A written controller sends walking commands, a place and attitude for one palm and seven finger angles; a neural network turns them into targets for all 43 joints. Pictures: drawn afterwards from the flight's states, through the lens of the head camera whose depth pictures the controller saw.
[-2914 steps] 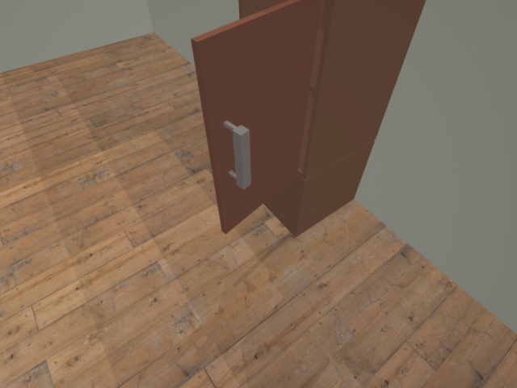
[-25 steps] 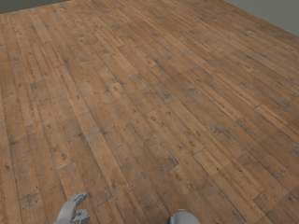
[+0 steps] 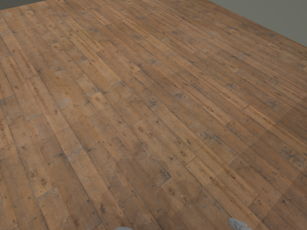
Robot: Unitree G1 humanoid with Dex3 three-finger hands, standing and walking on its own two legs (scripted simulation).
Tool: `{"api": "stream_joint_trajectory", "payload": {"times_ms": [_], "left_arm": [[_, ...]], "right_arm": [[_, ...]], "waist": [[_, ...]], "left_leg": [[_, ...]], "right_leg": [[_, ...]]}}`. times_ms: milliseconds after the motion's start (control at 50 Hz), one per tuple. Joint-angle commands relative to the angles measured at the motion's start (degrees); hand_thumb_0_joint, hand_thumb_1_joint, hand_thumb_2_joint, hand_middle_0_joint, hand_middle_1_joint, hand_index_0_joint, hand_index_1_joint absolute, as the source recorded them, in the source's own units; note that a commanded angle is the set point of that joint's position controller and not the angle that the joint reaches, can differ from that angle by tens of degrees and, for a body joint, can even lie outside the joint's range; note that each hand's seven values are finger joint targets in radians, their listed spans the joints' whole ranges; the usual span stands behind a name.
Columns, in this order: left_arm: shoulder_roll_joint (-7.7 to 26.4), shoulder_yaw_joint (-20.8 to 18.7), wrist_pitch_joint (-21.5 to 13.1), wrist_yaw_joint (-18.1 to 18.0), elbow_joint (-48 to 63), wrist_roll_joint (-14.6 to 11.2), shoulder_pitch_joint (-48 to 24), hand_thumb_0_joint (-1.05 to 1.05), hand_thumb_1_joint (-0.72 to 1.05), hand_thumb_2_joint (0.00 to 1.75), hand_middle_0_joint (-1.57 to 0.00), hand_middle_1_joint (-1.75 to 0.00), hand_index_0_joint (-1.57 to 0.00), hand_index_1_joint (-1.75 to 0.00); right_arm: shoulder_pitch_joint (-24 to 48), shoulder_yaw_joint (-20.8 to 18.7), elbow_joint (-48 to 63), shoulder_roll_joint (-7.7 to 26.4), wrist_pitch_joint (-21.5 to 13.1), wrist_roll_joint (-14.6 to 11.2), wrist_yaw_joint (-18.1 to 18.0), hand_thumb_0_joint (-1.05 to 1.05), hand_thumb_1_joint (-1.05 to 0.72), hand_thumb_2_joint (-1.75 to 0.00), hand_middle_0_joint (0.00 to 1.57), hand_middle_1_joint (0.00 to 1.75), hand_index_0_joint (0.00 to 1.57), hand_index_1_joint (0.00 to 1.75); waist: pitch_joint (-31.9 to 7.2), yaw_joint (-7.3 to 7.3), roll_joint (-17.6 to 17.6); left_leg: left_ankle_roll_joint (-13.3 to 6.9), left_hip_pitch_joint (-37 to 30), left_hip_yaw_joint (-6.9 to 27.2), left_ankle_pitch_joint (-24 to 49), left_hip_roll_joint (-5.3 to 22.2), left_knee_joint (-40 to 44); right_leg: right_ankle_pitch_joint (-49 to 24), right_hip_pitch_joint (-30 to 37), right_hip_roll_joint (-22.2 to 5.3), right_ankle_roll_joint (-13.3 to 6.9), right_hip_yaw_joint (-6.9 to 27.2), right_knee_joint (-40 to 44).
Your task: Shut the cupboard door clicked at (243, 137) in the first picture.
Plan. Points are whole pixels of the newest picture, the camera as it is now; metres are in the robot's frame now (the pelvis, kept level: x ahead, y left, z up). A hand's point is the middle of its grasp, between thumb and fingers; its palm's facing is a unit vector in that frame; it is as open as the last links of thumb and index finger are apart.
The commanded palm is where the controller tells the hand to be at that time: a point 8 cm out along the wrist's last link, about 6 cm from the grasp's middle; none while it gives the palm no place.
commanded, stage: turn to face it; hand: left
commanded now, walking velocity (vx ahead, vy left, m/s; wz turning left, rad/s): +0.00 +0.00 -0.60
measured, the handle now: out of the picture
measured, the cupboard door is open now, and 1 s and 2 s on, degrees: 41 41 41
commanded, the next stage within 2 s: none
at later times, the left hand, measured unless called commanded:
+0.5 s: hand (106, 210) +0.18 +0.17 -0.16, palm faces -0.33 -0.90 -0.27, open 7.4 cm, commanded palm none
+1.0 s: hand (117, 199) +0.22 +0.14 -0.18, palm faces -0.54 -0.82 -0.19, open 7.4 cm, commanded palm none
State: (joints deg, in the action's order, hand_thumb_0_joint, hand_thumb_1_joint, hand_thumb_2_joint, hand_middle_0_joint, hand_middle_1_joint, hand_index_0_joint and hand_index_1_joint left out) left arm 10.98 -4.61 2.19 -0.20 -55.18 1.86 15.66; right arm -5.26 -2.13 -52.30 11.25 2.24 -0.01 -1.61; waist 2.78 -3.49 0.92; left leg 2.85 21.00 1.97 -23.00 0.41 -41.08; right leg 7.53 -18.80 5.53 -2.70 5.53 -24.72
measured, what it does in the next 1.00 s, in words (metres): steps on the spot, turning right: left foot, then right foot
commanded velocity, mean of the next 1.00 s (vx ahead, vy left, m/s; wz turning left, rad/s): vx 0.00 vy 0.00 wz -0.60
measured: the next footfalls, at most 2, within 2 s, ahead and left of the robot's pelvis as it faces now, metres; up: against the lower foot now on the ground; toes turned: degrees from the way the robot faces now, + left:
left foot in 0.04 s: +0.04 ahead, +0.13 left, +0.00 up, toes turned -3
right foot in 0.48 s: -0.01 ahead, -0.13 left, +0.00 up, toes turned -24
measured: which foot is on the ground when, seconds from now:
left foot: up 0.00-0.02, down 0.04-0.48, up 0.50-0.86, down 0.88-1.00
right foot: down 0.00-0.06, up 0.08-0.46, down 0.48-0.88, up 0.90-1.00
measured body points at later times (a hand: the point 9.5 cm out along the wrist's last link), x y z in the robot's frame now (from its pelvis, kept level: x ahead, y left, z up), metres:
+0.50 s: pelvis +0.00 -0.01 -0.02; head +0.04 -0.03 +0.43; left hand +0.20 +0.21 -0.14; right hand -0.05 -0.27 -0.16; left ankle +0.00 +0.13 -0.73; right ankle -0.05 -0.11 -0.74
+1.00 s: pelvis +0.04 +0.02 +0.00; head +0.09 +0.02 +0.44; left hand +0.25 +0.19 -0.16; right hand -0.02 -0.24 -0.12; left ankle +0.10 +0.10 -0.74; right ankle -0.07 -0.08 -0.67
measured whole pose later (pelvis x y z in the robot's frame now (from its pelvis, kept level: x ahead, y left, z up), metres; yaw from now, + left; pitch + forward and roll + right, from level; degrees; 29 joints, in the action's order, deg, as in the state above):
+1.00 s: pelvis +0.04 +0.02 +0.00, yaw -37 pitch +1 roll -2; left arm 15.1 -5.5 4.9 1.2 -51.7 1.6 11.3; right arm -10.4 0.0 -49.1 10.7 0.7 1.5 -1.6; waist 3.9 -1.0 2.9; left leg -0.7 16.7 -5.8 -17.3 4.7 -32.9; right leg 28.9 -26.2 2.3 2.0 2.2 -60.0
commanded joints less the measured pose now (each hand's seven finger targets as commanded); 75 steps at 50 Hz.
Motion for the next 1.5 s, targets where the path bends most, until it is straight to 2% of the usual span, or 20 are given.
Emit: {"api": "stream_joint_trajectory", "payload": {"times_ms": [0, 40, 60, 160, 300, 420, 440, 460, 480, 620, 820, 860, 880, 1000, 1220, 1260, 1280, 1320, 1360, 1480], "left_arm": [[9.28, -2.07, -0.76, -0.37, 5.56, -1.02, -2.93, 0.0, 0.9, 0.9, -0.2, -0.3, -0.2, -0.3], [7.23, -1.56, -0.47, 0.6, 7.87, -1.24, -4.66, 0.0, 0.9, 0.9, -0.2, -0.3, -0.2, -0.3], [8.63, -2.14, -0.19, 0.97, 8.45, -0.68, -5.33, 0.0, 0.9, 0.9, -0.2, -0.3, -0.2, -0.3], [7.93, -2.41, 1.58, 2.18, 6.57, -0.51, -1.2, 0.0, 0.9, 0.9, -0.2, -0.3, -0.2, -0.3], [6.42, -1.14, 1.36, 2.67, 9.89, -0.56, -8.84, 0.0, 0.9, 0.9, -0.2, -0.3, -0.2, -0.3], [7.79, -1.17, 0.2, 2.52, 8.98, -0.62, -4.78, 0.0, 0.9, 0.9, -0.2, -0.3, -0.2, -0.3], [10.57, -1.73, -0.44, 2.22, 7.55, -0.39, 0.39, 0.0, 0.9, 0.9, -0.2, -0.3, -0.2, -0.3], [17.53, -2.99, -1.31, 1.29, 6.4, 0.19, 4.19, 0.0, 0.9, 0.9, -0.2, -0.3, -0.2, -0.3], [19.5, -3.25, -1.01, 0.39, 5.44, -0.82, 6.28, 0.0, 0.9, 0.9, -0.2, -0.3, -0.2, -0.3], [13.35, -1.7, -1.1, -0.43, 9.29, -0.63, -5.68, 0.0, 0.9, 0.9, -0.2, -0.3, -0.2, -0.3], [13.34, -2.38, -0.08, -0.14, 8.88, -0.65, -7.06, 0.0, 0.9, 0.9, -0.2, -0.3, -0.2, -0.3], [7.12, -1.18, 0.44, 0.53, 10.4, -1.83, -4.43, 0.0, 0.9, 0.9, -0.2, -0.3, -0.2, -0.3], [8.35, -1.18, 0.37, 0.62, 10.89, -1.25, -6.4, 0.0, 0.9, 0.9, -0.2, -0.3, -0.2, -0.3], [7.51, -1.82, 1.16, 2.45, 8.78, -0.67, -5.6, 0.0, 0.9, 0.9, -0.2, -0.3, -0.2, -0.3], [6.32, -1.08, 0.74, 2.59, 9.82, -0.67, -7.72, 0.0, 0.9, 0.9, -0.2, -0.3, -0.2, -0.3], [9.26, -1.85, 0.21, 2.2, 7.8, -0.49, -0.9, 0.0, 0.9, 0.9, -0.2, -0.3, -0.2, -0.3], [15.51, -2.9, -0.78, 1.48, 6.94, 0.18, 2.44, 0.0, 0.9, 0.9, -0.2, -0.3, -0.2, -0.3], [18.92, -3.14, -0.61, 0.06, 6.48, -0.82, 3.81, 0.0, 0.9, 0.9, -0.2, -0.3, -0.2, -0.3], [15.05, -2.64, -0.48, -0.41, 8.67, -0.76, -4.32, 0.0, 0.9, 0.9, -0.2, -0.3, -0.2, -0.3], [12.7, -1.59, -1.45, -0.13, 8.8, -0.75, -4.54, 0.0, 0.9, 0.9, -0.2, -0.3, -0.2, -0.3]], "right_arm": [[-7.71, -2.0, 2.64, 7.15, -2.24, -0.02, -0.89, 0.0, -0.9, -0.9, 0.2, 0.3, 0.2, 0.3], [-8.17, -3.14, 4.52, 14.81, -2.28, 1.32, -1.38, 0.0, -0.9, -0.9, 0.2, 0.3, 0.2, 0.3], [-5.94, -2.66, 5.33, 14.1, -1.98, 1.67, -1.66, 0.0, -0.9, -0.9, 0.2, 0.3, 0.2, 0.3], [-0.97, -1.32, 7.0, 10.3, -2.6, 1.78, -1.56, 0.0, -0.9, -0.9, 0.2, 0.3, 0.2, 0.3], [-9.35, -2.58, 3.68, 11.73, -2.38, 1.78, -0.86, 0.0, -0.9, -0.9, 0.2, 0.3, 0.2, 0.3], [-7.91, -3.63, 3.61, 14.07, -1.99, 1.45, -0.02, 0.0, -0.9, -0.9, 0.2, 0.3, 0.2, 0.3], [-7.13, -3.69, 4.14, 13.46, -2.03, 0.9, 0.28, 0.0, -0.9, -0.9, 0.2, 0.3, 0.2, 0.3], [-6.09, -2.34, 6.58, 8.23, -1.93, 0.45, 0.51, 0.0, -0.9, -0.9, 0.2, 0.3, 0.2, 0.3], [-3.06, -1.7, 8.18, 8.59, -1.11, 0.67, -0.07, 0.0, -0.9, -0.9, 0.2, 0.3, 0.2, 0.3], [-5.77, -1.89, 5.13, 7.87, -0.22, 0.93, 0.54, 0.0, -0.9, -0.9, 0.2, 0.3, 0.2, 0.3], [-9.41, -1.9, 5.02, 7.33, -1.83, 0.16, -0.12, 0.0, -0.9, -0.9, 0.2, 0.3, 0.2, 0.3], [-12.18, -3.21, 4.9, 16.26, -2.94, 1.38, -0.55, 0.0, -0.9, -0.9, 0.2, 0.3, 0.2, 0.3], [-13.69, -3.3, 5.14, 17.43, -2.55, 1.66, -0.84, 0.0, -0.9, -0.9, 0.2, 0.3, 0.2, 0.3], [-6.85, -1.58, 6.54, 11.33, -2.79, 1.83, -1.5, 0.0, -0.9, -0.9, 0.2, 0.3, 0.2, 0.3], [-8.82, -3.52, 3.7, 13.77, -1.88, 1.8, -0.05, 0.0, -0.9, -0.9, 0.2, 0.3, 0.2, 0.3], [-6.55, -3.69, 4.33, 13.44, -1.71, 1.12, 0.3, 0.0, -0.9, -0.9, 0.2, 0.3, 0.2, 0.3], [-6.25, -2.79, 5.99, 9.06, -1.44, 0.59, 0.57, 0.0, -0.9, -0.9, 0.2, 0.3, 0.2, 0.3], [-3.8, -1.85, 8.15, 8.33, 0.04, 0.71, 0.16, 0.0, -0.9, -0.9, 0.2, 0.3, 0.2, 0.3], [-2.83, -2.41, 6.63, 8.8, 0.19, 0.95, 0.11, 0.0, -0.9, -0.9, 0.2, 0.3, 0.2, 0.3], [-5.18, -2.24, 4.87, 7.81, -0.06, 1.19, 0.75, 0.0, -0.9, -0.9, 0.2, 0.3, 0.2, 0.3]], "waist": [[-7.81, 4.9, 2.31], [-4.22, 5.85, -16.27], [-1.65, 4.75, -10.41], [-1.66, 1.14, -9.45], [-3.05, 5.66, -13.12], [-5.91, 3.04, -12.72], [-8.93, 0.25, -6.45], [-9.7, -1.62, 13.68], [-8.73, -2.52, 14.57], [-5.21, 3.51, 7.51], [-6.03, 5.38, 7.59], [-8.39, 5.45, -17.58], [-7.68, 6.79, -17.26], [-4.45, 3.62, -11.76], [-5.16, 4.6, -13.94], [-6.82, 0.6, -7.3], [-7.37, -1.28, 11.32], [-5.13, -1.33, 12.41], [-0.77, 1.36, 12.92], [-5.46, 3.05, 6.24]], "left_leg": [[-1.43, -18.23, 2.11, 8.17, 3.44, 19.83], [-10.92, -17.67, 20.93, 14.0, 25.61, 28.6], [-13.63, -10.67, 18.16, 18.04, 26.15, 27.86], [-10.34, -11.08, 0.88, 30.51, 16.55, 23.31], [-10.24, -18.75, -4.4, 37.26, 18.05, 19.49], [-6.03, -13.87, -9.25, 36.09, 17.94, 9.05], [-3.12, -8.42, -11.57, 30.27, 15.76, 0.3], [0.77, 8.88, -14.63, -1.68, 7.16, -13.6], [1.45, 13.7, -7.62, -15.78, 4.04, -23.73], [2.62, 9.83, -3.04, 0.61, 5.21, -21.42], [1.5, -8.42, -4.07, 8.99, 1.09, 12.58], [-5.36, -20.89, 15.64, 19.43, 21.5, 24.28], [-10.76, -16.92, 18.9, 25.15, 27.84, 24.35], [-9.76, -16.72, -1.18, 38.58, 18.7, 20.16], [-8.13, -14.72, -8.74, 31.86, 20.93, 14.78], [-3.73, -6.73, -12.43, 22.44, 17.94, 4.66], [0.21, 5.37, -15.83, 1.13, 10.18, -8.8], [0.9, 13.95, -3.98, -12.63, 5.9, -26.52], [1.14, 16.86, -1.32, -4.41, 6.8, -28.77], [2.72, 10.85, -2.9, 2.35, 4.69, -18.97]], "right_leg": [[0.92, -6.62, -9.46, -1.48, 13.82, 0.34], [25.99, -17.48, -0.91, 3.91, -2.38, -23.23], [24.12, -14.72, -3.53, 4.53, -1.25, -31.85], [15.69, -14.15, -5.8, 6.67, -3.96, -42.87], [15.57, -11.54, -7.31, 6.49, -9.12, -27.28], [6.29, 5.03, -5.17, 3.31, -12.28, -5.92], [-3.3, 14.97, -8.26, 1.79, -8.26, 1.31], [-23.86, 26.52, -23.15, -3.87, 11.5, 4.14], [-38.61, 22.24, -29.36, -9.53, 17.0, 2.65], [-18.61, 9.88, -18.45, -7.25, 6.08, 3.8], [-11.82, 1.73, -14.56, -3.77, 13.06, -2.92], [19.22, -13.24, -1.54, 3.16, 0.69, -20.23], [29.19, -13.2, -2.86, 3.98, -2.23, -33.22], [19.01, -14.37, -7.2, 6.29, -5.58, -41.37], [13.71, -0.31, -5.95, 3.96, -11.72, -13.76], [1.23, 12.56, -7.23, 2.15, -9.72, -1.12], [-10.25, 20.59, -19.78, -2.38, 7.82, 6.1], [-18.3, 14.01, -28.61, -10.41, 16.91, 7.0], [-0.88, 8.73, -22.92, -8.35, 15.74, 10.14], [-10.18, 10.56, -17.42, -7.11, 8.55, 5.84]]}}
